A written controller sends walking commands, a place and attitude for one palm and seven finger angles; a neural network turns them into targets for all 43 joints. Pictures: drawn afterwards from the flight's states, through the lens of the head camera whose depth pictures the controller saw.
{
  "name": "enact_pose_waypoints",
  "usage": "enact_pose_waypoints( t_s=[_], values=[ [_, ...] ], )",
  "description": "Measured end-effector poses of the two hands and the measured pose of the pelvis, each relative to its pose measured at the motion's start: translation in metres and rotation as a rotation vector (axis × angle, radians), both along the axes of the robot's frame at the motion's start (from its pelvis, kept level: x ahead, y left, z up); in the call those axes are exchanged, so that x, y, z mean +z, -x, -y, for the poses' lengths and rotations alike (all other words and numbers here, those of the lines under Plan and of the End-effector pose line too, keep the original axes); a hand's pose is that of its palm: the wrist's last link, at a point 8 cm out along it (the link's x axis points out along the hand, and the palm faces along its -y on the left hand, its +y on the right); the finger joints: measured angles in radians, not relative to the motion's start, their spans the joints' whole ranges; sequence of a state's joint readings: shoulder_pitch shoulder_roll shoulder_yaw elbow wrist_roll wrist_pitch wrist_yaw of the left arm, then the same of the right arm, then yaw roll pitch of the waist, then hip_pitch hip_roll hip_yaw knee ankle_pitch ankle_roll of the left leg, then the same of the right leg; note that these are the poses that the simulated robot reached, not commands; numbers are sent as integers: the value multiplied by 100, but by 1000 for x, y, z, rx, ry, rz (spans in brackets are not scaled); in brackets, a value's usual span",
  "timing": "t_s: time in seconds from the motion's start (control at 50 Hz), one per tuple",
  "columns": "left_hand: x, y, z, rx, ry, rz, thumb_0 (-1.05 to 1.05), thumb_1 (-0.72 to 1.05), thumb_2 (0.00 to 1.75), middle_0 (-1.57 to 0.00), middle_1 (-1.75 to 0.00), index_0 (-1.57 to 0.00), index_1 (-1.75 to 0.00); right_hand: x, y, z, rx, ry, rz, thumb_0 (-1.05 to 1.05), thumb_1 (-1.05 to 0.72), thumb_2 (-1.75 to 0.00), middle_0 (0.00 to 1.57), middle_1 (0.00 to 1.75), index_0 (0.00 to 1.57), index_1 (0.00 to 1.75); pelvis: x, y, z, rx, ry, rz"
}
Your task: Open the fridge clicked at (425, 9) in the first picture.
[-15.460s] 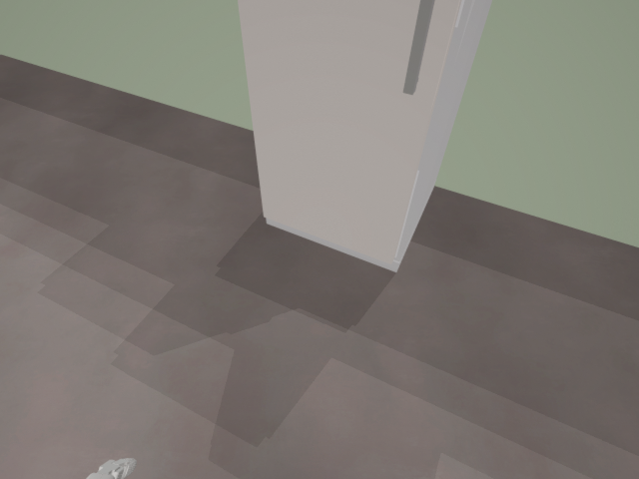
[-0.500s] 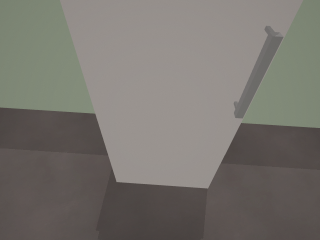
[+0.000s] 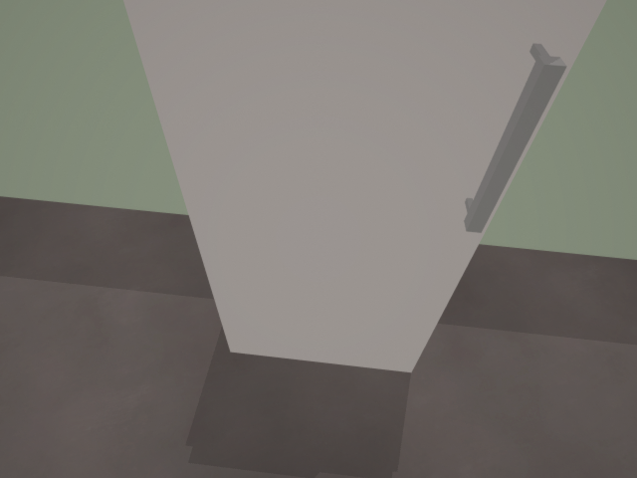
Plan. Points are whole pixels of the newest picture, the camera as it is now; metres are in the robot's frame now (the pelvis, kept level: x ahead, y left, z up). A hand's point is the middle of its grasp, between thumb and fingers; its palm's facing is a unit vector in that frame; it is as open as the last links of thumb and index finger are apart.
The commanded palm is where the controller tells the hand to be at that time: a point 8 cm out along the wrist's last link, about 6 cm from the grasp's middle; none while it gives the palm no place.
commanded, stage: look again from close up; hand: right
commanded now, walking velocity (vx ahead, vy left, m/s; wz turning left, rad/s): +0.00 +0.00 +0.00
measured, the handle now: (501, 149) +0.53 -0.21 +0.16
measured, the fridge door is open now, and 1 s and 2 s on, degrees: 0 0 0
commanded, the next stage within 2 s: raise the hand to about handle height in 0.90 s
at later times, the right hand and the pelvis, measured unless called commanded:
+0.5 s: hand out of the picture +0.03 -0.22 -0.17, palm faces +0.03 +0.98 -0.21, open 7.3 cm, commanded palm none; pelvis +0.02 -0.05 +0.00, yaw +1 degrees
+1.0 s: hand out of the picture +0.03 -0.21 -0.17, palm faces +0.01 +0.98 -0.19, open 7.3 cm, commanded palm +0.13 -0.26 -0.07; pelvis +0.03 -0.05 +0.00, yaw +1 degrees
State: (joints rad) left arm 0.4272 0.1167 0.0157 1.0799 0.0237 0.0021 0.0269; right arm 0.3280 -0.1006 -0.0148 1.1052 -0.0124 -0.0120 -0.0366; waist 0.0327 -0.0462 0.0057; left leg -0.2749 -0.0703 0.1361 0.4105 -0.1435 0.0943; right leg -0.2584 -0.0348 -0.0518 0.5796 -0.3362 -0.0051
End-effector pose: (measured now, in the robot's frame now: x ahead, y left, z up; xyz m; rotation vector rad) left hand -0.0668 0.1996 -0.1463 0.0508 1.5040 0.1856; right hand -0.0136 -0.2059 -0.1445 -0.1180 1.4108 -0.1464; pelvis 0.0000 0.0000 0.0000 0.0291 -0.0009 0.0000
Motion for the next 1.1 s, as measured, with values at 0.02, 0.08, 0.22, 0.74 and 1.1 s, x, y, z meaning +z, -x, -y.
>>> enact_pose_waypoints(
  t_s=[0.02, 0.08, 0.22, 0.74, 1.1],
  values=[
    [-2, -3, 2, 1, -3, 16, 0, 91, 90, -20, -30, -20, -30, 0, -4, 6, 3, 8, 11, 1, -92, -90, 20, 30, 20, 30, -1, -1, 4, -2, -4, 0],
    [-4, -14, 12, 0, 0, 61, 0, 91, 90, -20, -30, -20, -30, 1, -19, 24, 13, 30, 53, 1, -92, -90, 20, 30, 20, 30, -1, -4, 13, 4, 13, 10],
    [-8, -41, 40, -42, 34, 125, 0, 91, 90, -20, -30, -20, -30, 14, -49, 53, 24, 64, 145, 1, -92, -90, 20, 30, 20, 30, 2, -11, 34, 11, 28, 18],
    [2, -82, 30, -89, -52, 96, 0, 91, 90, -20, -30, -20, -30, 2, -30, 51, 7, -2, -18, 1, -92, -90, 20, 30, 20, 30, 4, -31, 52, 18, 31, 40],
    [11, -103, 17, -106, -72, 306, 2, 92, 90, -21, -30, -21, -30, 58, -113, 76, -68, 137, 450, 4, -95, -89, 20, 31, 21, 31, 0, -29, 38, 2, 61, 23]
  ],
)
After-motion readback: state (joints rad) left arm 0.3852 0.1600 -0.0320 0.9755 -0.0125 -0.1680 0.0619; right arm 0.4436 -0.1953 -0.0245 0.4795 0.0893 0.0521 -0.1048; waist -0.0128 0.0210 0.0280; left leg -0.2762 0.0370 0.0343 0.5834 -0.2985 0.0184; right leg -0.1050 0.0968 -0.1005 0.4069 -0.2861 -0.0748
